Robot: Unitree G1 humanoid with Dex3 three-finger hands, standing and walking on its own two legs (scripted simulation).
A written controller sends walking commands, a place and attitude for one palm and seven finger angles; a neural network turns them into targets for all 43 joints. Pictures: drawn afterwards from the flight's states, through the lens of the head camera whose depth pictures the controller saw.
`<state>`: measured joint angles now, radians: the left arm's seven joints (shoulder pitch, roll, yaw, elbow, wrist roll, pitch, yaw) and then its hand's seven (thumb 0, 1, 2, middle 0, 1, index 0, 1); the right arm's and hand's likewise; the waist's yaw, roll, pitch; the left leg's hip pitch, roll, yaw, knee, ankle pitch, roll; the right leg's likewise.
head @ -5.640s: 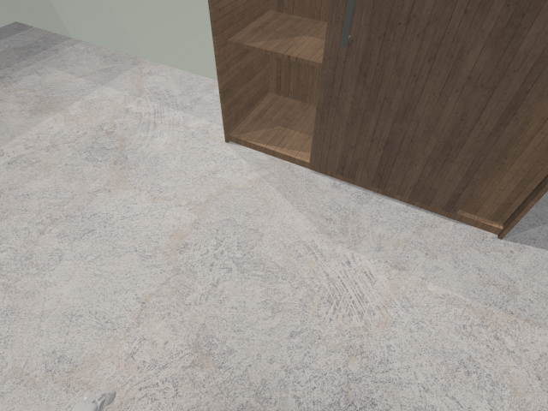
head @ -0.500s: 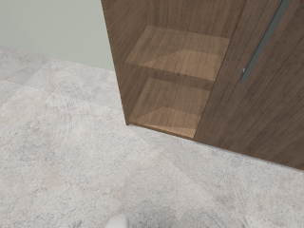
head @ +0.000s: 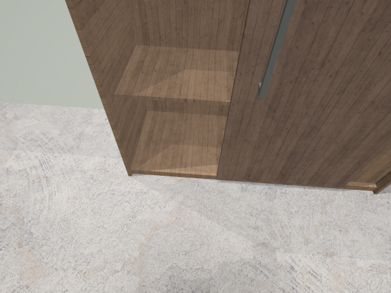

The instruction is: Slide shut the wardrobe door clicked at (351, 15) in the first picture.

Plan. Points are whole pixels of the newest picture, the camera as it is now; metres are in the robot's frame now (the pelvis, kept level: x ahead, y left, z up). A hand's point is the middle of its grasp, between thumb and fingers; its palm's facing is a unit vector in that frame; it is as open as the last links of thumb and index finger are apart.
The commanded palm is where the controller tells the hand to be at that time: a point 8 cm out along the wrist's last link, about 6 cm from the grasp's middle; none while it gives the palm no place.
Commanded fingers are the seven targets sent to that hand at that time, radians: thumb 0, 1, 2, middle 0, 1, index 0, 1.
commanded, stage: take the last steps up to it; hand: right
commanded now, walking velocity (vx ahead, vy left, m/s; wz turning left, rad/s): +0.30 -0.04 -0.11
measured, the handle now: (273, 49) +0.77 -0.21 +0.10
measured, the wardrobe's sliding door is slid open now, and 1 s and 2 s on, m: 0.51 0.51 0.51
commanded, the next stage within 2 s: come to a stop and stand still in 0.90 s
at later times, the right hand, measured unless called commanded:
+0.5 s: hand (284, 292) +0.16 -0.20 -0.17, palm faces -0.02 +0.98 -0.17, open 7.4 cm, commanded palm none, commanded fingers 0.00 -0.90 -0.90 0.20 0.30 0.20 0.30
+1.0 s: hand (272, 253) +0.25 -0.19 -0.18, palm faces +0.11 +0.98 -0.17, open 7.3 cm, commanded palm none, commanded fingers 0.00 -0.90 -0.90 0.20 0.30 0.20 0.30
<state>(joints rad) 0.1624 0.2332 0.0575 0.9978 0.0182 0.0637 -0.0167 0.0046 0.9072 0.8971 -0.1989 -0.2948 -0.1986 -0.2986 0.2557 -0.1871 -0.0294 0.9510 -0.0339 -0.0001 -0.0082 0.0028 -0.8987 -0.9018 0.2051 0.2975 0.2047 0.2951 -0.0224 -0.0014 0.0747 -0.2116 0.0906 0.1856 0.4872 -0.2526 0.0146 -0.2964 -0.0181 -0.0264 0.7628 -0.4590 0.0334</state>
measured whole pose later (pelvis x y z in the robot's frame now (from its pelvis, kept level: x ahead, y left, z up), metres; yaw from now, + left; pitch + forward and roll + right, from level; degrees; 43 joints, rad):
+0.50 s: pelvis +0.10 -0.03 +0.00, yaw +0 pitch -1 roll -1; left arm 0.45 0.12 0.02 1.15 0.03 -0.05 0.02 0.00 0.90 0.90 -0.20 -0.30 -0.20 -0.30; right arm 0.18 -0.17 -0.04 1.04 -0.02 0.02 0.02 0.01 -0.91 -0.90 0.20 0.30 0.20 0.29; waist 0.04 0.01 0.06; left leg -0.50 0.10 0.09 0.75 -0.25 -0.01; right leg 0.08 0.03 -0.08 0.29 -0.35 -0.04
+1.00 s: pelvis +0.27 -0.02 +0.00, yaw -2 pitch -1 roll +2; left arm 0.16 0.17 0.04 1.02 0.03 -0.03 -0.02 0.00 0.91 0.90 -0.20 -0.29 -0.20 -0.30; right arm 0.33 -0.16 -0.04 1.09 -0.03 -0.05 0.00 0.00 -0.92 -0.90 0.20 0.30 0.20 0.29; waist -0.03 -0.01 0.03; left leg -0.09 0.02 0.16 0.42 -0.31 0.01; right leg -0.39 -0.07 -0.08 0.61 -0.21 0.00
